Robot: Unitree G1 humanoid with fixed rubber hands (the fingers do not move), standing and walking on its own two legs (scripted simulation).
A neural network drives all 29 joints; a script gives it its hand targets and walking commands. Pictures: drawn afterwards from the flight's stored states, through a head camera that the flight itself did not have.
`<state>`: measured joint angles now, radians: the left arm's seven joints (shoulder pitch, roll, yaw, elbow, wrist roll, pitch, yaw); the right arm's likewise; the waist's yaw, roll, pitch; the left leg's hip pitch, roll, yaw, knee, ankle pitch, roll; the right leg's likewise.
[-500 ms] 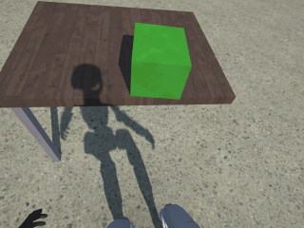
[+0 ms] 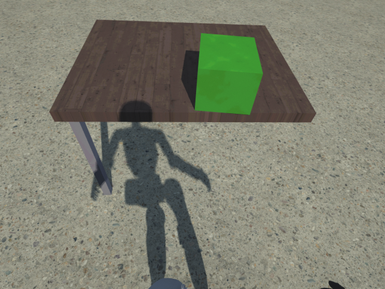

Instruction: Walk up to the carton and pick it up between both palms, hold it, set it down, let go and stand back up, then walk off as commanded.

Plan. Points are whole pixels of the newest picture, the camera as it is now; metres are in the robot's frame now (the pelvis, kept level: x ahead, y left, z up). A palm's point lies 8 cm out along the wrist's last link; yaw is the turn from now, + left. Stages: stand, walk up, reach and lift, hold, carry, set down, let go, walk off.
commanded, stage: walk off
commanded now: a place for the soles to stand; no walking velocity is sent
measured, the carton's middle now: (225, 73) +0.85 -0.13 -0.01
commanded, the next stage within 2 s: none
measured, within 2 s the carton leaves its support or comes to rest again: neither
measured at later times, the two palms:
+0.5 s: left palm out of the picture +0.03 +0.36 -0.13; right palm out of the picture -0.07 -0.28 -0.05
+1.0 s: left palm out of the picture +0.03 +0.17 -0.12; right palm out of the picture -0.09 -0.48 -0.11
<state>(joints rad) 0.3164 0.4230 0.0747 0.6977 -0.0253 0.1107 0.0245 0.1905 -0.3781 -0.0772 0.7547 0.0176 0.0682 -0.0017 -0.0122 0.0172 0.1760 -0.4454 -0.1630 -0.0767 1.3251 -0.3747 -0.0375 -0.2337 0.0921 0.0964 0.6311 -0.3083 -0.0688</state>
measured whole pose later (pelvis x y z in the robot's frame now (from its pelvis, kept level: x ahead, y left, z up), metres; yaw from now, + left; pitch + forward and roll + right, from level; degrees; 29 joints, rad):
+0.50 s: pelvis -0.08 +0.05 +0.00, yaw +0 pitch -2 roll -2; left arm 0.18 0.45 0.07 0.67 -0.03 0.14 -0.01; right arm 0.35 -0.35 -0.05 0.80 0.02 -0.03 -0.11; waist -0.01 -0.11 0.23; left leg -0.21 -0.09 -0.04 0.68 -0.42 0.02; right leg -0.47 0.12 0.20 1.12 -0.40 -0.03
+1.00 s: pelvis -0.12 -0.15 -0.02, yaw -6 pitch -3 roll +2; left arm 0.19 0.49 0.08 0.67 -0.03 0.05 -0.05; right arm 0.25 -0.39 -0.05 0.80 0.02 -0.04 -0.10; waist -0.01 -0.09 0.26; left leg -0.29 0.15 -0.07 0.83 -0.48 -0.03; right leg -0.41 0.07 0.18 0.86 -0.39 0.01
